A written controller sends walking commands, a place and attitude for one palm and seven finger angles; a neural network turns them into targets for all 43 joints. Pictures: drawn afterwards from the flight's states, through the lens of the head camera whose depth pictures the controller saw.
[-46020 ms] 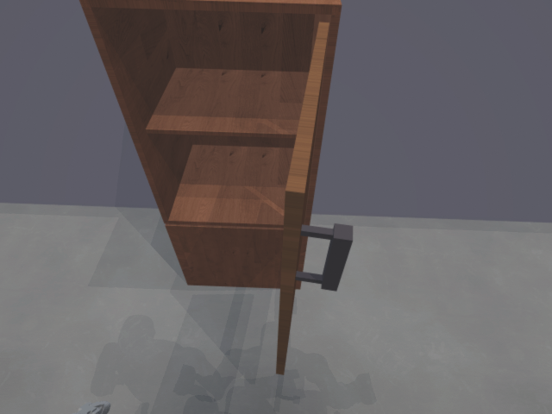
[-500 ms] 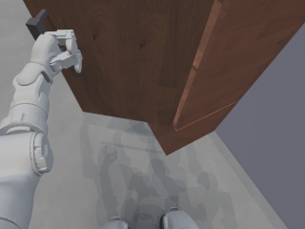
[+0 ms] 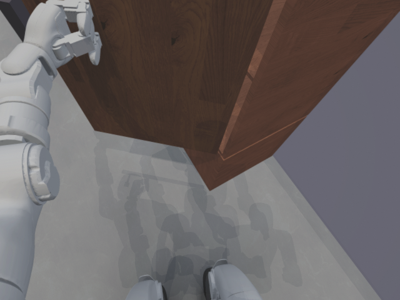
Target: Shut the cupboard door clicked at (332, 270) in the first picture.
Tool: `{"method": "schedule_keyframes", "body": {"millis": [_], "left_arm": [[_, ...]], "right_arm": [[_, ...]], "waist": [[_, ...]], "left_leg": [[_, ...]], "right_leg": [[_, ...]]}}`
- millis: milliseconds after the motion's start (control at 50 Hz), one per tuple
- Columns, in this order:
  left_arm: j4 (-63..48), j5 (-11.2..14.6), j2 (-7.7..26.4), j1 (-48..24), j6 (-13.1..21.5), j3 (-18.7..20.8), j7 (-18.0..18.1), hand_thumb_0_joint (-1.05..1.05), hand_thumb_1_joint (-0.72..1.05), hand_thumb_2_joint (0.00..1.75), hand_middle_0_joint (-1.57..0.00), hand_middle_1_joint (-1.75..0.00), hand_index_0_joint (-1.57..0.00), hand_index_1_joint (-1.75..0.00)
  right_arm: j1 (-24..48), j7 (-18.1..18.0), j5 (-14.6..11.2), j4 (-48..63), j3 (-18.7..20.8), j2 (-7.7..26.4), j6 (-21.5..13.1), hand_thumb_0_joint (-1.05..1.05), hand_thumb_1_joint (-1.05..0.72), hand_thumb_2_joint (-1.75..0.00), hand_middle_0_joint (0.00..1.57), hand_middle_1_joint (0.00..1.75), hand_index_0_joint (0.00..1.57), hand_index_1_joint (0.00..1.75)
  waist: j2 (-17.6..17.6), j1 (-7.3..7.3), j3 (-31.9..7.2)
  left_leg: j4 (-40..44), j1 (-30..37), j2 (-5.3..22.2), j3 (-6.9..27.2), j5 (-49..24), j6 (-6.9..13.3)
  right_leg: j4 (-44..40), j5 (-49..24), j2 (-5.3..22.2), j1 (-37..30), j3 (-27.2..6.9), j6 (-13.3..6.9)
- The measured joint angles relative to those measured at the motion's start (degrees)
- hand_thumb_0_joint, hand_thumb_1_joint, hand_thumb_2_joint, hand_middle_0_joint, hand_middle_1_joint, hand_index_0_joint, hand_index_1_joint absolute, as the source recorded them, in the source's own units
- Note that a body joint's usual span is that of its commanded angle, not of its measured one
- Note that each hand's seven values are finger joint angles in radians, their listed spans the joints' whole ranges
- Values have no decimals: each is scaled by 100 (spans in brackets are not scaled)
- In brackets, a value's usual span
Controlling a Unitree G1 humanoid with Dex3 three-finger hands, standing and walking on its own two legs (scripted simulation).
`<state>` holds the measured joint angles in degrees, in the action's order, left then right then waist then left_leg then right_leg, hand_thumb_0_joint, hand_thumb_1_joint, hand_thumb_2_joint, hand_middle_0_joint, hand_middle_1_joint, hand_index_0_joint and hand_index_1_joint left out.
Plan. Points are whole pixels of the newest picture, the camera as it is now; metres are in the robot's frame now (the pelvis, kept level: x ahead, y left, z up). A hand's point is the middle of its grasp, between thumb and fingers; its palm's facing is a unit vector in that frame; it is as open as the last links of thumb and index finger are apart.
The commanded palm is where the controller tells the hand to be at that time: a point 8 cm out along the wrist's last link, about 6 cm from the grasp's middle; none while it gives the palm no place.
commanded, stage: push the door shut along its arc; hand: left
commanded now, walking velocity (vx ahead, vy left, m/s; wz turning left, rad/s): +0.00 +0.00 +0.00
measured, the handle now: (36, 26) +0.60 +0.21 +0.13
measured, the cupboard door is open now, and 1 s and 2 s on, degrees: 49 40 40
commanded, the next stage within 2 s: pull the fist back off the door in 0.22 s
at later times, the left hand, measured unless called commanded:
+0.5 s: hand (111, 24) +0.60 +0.08 +0.13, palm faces +0.03 -1.00 +0.09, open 3.2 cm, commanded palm +0.57 +0.11 +0.13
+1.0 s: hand (105, 64) +0.51 +0.10 +0.12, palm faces +0.04 -1.00 -0.01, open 3.1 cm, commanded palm +0.49 +0.13 +0.13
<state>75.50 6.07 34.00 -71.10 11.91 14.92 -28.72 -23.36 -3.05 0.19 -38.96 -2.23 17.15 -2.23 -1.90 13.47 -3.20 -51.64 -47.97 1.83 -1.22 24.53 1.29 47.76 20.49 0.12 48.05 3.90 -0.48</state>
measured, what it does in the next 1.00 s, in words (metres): stands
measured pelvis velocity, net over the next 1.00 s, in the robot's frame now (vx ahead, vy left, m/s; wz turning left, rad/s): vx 0.02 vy -0.01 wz -0.01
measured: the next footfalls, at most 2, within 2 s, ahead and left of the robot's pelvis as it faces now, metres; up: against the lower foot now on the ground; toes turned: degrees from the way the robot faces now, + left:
none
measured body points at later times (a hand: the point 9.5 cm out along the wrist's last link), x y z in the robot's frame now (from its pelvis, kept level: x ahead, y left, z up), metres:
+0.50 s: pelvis +0.00 +0.00 -0.01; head +0.16 +0.00 +0.41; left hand +0.59 +0.14 +0.13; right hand -0.05 -0.26 -0.12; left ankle -0.01 +0.10 -0.69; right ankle +0.01 -0.12 -0.69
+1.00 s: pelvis +0.02 -0.01 +0.02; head +0.10 -0.02 +0.46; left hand +0.51 +0.15 +0.12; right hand +0.00 -0.28 -0.10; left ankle -0.01 +0.10 -0.69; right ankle +0.01 -0.12 -0.69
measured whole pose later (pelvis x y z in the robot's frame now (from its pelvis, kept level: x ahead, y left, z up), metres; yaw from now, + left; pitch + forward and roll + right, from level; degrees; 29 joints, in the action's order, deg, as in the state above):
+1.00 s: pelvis +0.02 -0.01 +0.02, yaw +0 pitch +16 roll -1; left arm 65.8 4.1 15.9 -52.5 17.4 15.8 0.4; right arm -27.0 3.0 1.0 -37.4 1.1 16.2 0.4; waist -2.5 7.9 -6.0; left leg -43.6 -36.2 2.3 -1.9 22.9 0.2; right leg 41.3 19.4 -0.8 37.4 3.0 -1.3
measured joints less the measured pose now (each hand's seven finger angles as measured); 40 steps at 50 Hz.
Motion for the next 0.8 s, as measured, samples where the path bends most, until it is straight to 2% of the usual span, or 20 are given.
{"method": "schedule_keyframes", "body": {"millis": [340,360,380,440,500,540,560,620,720,800], "left_arm": [[299,-61,-93,-808,-165,-441,114,2,101,99,-130,-150,-130,-150],[328,-53,-166,-852,-220,-242,272,3,100,99,-130,-150,-130,-150],[354,-40,-274,-885,-270,-22,593,3,98,98,-130,-150,-130,-150],[337,-75,-568,-891,-340,465,1822,2,93,95,-130,-150,-130,-150],[15,-454,-856,-629,-154,645,2988,2,91,93,-130,-150,-130,-150],[-218,-808,-1009,-374,121,573,3499,2,91,92,-130,-150,-130,-150],[-293,-944,-1062,-257,245,514,3630,2,91,92,-130,-150,-130,-150],[-326,-1091,-1175,-2,389,424,3620,1,90,91,-129,-150,-130,-150],[-113,-812,-1253,286,204,783,3315,1,90,90,-130,-150,-130,-150],[-399,-693,-1320,724,553,851,3306,2,90,90,-130,-150,-130,-150]], "right_arm": [[103,24,97,-257,14,-9,-111,0,-90,-90,20,30,21,30],[70,37,107,-228,25,-6,-114,0,-90,-90,20,30,21,30],[17,76,126,-182,35,-3,-124,0,-90,-90,20,30,21,30],[-132,277,233,-26,35,-46,-133,0,-91,-90,20,30,20,30],[-304,531,415,126,51,-139,-121,0,-91,-90,20,30,20,30],[-400,688,505,154,64,-212,-111,0,-91,-90,20,30,20,30],[-426,746,524,141,67,-251,-87,0,-91,-90,20,30,20,30],[-467,810,489,80,63,-348,51,0,-91,-90,20,30,21,30],[-535,691,346,93,60,-355,214,0,-91,-90,20,30,21,30],[-627,649,314,168,136,-275,157,0,-91,-90,20,30,21,30]], "waist": [[-10,130,12],[-43,125,-8],[-84,114,-41],[-139,123,-120],[-171,118,-215],[-188,102,-268],[-190,94,-273],[-194,69,-242],[-206,42,-248],[-206,-70,-313]], "left_leg": [[-325,-433,-20,101,96,-3],[-354,-491,-11,115,104,-7],[-374,-552,-4,131,109,-11],[-362,-646,-7,135,92,-23],[-325,-684,4,105,79,-35],[-314,-675,14,78,90,-47],[-301,-640,19,63,97,-52],[-178,-423,34,26,87,-63],[229,111,71,-66,-13,-76],[482,500,96,-137,-61,-91]], "right_leg": [[291,112,28,382,91,-16],[299,114,19,426,104,-15],[295,109,12,472,119,-12],[287,94,15,567,121,-6],[280,87,4,633,91,-12],[298,102,-6,651,63,-22],[301,111,-11,630,48,-27],[216,106,-31,447,11,-43],[-145,-4,-87,-26,-77,-58],[-357,-55,-125,-366,-149,-70]]}}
